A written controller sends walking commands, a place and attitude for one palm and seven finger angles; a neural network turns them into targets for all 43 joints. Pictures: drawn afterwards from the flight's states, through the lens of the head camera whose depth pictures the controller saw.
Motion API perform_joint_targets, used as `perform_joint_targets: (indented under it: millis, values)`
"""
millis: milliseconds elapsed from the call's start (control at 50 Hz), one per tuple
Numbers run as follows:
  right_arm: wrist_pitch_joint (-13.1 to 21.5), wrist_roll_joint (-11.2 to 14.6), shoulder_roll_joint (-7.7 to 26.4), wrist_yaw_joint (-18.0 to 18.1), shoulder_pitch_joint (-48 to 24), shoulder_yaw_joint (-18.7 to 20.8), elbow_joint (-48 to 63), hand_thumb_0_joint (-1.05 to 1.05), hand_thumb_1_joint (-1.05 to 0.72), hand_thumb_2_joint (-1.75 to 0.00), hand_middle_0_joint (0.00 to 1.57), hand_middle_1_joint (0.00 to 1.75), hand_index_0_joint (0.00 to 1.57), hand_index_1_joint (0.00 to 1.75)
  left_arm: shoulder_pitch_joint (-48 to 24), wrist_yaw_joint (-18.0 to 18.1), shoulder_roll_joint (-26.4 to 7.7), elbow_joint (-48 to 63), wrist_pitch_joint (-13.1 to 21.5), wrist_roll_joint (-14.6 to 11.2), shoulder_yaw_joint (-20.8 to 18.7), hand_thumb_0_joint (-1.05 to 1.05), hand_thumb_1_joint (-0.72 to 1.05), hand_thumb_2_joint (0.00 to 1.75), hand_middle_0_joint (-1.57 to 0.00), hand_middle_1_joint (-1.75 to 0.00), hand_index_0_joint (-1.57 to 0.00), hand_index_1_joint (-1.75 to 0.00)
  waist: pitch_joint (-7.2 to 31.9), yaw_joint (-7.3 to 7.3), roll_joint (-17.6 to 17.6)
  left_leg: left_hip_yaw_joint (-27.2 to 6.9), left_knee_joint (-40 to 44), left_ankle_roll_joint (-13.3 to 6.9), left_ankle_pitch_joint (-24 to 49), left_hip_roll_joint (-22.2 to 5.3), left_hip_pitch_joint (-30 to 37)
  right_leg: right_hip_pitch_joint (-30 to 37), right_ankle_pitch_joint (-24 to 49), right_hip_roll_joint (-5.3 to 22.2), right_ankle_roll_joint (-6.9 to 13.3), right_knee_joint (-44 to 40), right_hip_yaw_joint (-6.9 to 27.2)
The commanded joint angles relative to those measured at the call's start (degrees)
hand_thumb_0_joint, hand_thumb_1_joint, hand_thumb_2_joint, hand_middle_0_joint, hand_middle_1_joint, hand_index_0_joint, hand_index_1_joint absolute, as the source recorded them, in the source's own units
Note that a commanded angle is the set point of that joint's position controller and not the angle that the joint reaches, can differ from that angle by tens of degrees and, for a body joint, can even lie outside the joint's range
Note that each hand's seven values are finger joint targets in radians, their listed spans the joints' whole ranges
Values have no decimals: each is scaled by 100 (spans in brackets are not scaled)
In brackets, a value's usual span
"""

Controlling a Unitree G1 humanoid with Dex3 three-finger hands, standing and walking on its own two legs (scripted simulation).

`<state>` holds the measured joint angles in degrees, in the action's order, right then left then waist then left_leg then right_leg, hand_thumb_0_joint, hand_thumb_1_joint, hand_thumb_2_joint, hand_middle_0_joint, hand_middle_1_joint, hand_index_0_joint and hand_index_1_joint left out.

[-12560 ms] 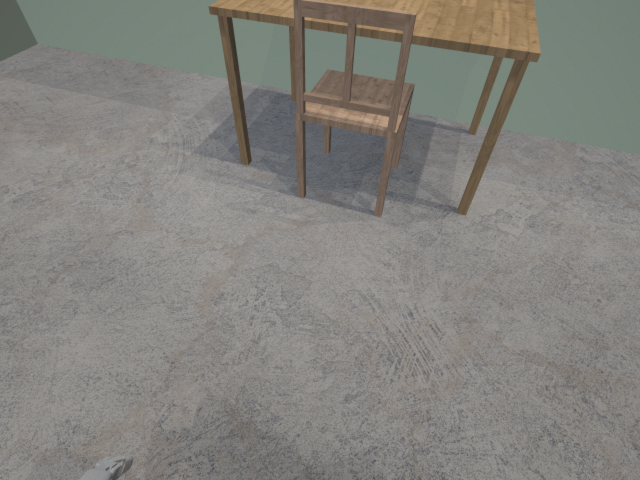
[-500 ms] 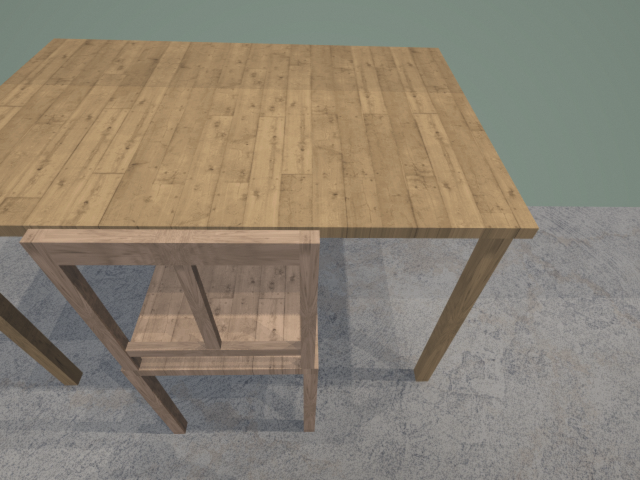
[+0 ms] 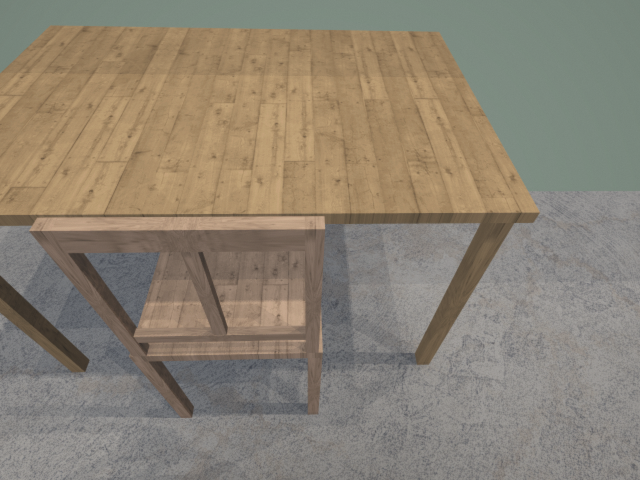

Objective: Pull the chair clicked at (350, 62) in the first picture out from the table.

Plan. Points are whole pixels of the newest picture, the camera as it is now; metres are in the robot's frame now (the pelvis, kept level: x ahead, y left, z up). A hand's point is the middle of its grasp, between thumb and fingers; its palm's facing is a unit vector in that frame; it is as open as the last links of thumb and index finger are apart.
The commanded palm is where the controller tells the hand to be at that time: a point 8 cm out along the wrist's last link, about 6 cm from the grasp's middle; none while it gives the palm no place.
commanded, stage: come to a stop and stand still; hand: left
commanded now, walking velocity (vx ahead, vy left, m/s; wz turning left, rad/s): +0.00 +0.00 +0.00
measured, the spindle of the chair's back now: (207, 294) +0.41 +0.22 -0.10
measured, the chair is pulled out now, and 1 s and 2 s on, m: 0.00 0.00 0.00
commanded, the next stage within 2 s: look again from close up in 0.02 s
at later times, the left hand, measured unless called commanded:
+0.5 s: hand out of the picture +0.01 +0.17 -0.17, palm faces -0.02 -0.98 -0.21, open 7.4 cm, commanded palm none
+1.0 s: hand out of the picture +0.12 +0.18 -0.11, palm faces +0.22 -0.95 -0.23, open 7.4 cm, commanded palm +0.11 +0.21 -0.07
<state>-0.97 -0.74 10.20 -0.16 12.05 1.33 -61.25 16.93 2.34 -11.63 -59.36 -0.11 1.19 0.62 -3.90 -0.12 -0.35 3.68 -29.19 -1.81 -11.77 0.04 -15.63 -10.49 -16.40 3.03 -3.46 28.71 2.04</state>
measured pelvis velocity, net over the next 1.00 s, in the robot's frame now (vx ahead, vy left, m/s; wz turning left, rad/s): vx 0.01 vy -0.02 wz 0.01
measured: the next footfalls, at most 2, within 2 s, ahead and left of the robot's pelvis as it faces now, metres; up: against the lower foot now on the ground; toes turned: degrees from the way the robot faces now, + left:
none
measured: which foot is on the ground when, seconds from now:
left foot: down 0.00-1.00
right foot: down 0.00-1.00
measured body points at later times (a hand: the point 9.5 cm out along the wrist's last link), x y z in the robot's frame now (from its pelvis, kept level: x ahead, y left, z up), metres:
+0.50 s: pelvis +0.00 +0.00 +0.00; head +0.02 +0.00 +0.45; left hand +0.01 +0.22 -0.16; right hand +0.01 -0.23 -0.16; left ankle +0.05 +0.10 -0.74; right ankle -0.01 -0.16 -0.73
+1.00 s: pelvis +0.01 -0.02 +0.00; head +0.03 -0.01 +0.45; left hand +0.11 +0.23 -0.09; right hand +0.06 -0.25 -0.14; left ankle +0.05 +0.10 -0.74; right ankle -0.01 -0.16 -0.73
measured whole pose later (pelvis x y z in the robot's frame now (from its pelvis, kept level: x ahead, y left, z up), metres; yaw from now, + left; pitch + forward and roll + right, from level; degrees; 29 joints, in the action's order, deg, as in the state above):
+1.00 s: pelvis +0.01 -0.02 +0.00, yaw +1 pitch -1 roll +1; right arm 8.2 1.2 9.5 3.3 18.6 0.1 -55.1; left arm 25.3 6.6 -10.5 -24.1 -0.5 -4.5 -2.0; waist -1.7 -0.4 -1.3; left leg 3.0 -29.4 -0.5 -12.8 -0.2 -16.1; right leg -11.9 -18.9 2.8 -1.6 31.3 1.4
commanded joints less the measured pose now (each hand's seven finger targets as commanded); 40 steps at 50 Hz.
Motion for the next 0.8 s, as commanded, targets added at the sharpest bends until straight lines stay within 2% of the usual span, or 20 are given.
perform_joint_targets:
  millis: [0, 140, 200, 220, 340, 460, 660, 780]
  values:
    - [135, 34, 691, 32, 72, 133, 216, 0, -90, -90, 20, 30, 20, 30, 262, 17, -617, 180, 105, -12, -150, 0, 90, 90, -20, -30, -20, -30, -30, 44, 31, -696, 815, 42, -529, -508, 287, -666, -32, 225, 347, -682, 196]
    - [145, 33, 666, 41, 199, 133, 83, 0, -90, -90, 20, 30, 20, 30, 310, 11, -526, 85, 105, -7, -145, 0, 90, 90, -20, -30, -20, -30, 17, 45, 204, -789, 1019, 33, -736, -568, 267, -618, -104, 166, 340, -647, 110]
    - [161, 34, 625, 46, 234, 131, 40, 0, -90, -90, 20, 30, 20, 30, 342, 12, -487, 43, 127, -12, -150, 0, 90, 90, -20, -30, -20, -30, 117, 38, 172, -745, 945, 33, -486, -558, 374, -582, 95, 209, 345, -641, 118]
    - [159, 42, 613, 46, 250, 134, 28, 0, -90, -90, 20, 30, 20, 30, 353, 11, -501, 34, 129, -12, -146, 0, 90, 90, -20, -30, -20, -30, 116, 35, 66, -730, 933, 33, -466, -560, 395, -577, 66, 195, 343, -668, 122]
    - [148, 36, 560, 47, 280, 137, -28, 0, -90, -90, 20, 30, 20, 30, 321, 13, -444, 14, 132, -10, -156, 0, 90, 90, -20, -30, -20, -30, 22, 59, -5, -666, 869, 58, -423, -532, 397, -681, 46, 218, 357, -730, 193]
    - [159, 33, 537, 57, 321, 127, -80, 0, -90, -90, 20, 30, 20, 30, 303, 14, -404, -19, 135, -12, -165, 0, 90, 90, -20, -30, -20, -30, 50, 70, 109, -666, 896, 59, -320, -559, 437, -658, 140, 192, 354, -673, 171]
    - [172, 37, 504, 75, 318, 124, -123, 0, -90, -90, 20, 30, 20, 30, 306, 9, -371, -50, 145, -18, -183, 0, 90, 90, -20, -30, -20, -30, 138, 67, 23, -579, 778, 66, 62, -556, 600, -595, 394, 212, 358, -683, 203]
    - [160, 31, 482, 77, 311, 111, -146, 0, -90, -90, 20, 30, 20, 30, 267, 5, -375, -56, 135, -20, -193, 0, 90, 90, -20, -30, -20, -30, 24, 70, 54, -581, 804, 83, -4, -537, 544, -615, 305, 198, 367, -719, 228]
